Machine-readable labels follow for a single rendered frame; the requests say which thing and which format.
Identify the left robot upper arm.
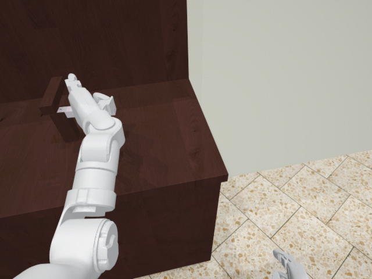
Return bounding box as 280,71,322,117
13,219,119,279

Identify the tap lever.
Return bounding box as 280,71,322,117
57,106,116,118

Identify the right robot hand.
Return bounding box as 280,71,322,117
269,249,309,279

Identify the left robot forearm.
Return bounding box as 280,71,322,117
49,110,125,262

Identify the left robot hand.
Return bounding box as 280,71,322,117
65,73,115,129

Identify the counter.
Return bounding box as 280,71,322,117
0,0,228,279

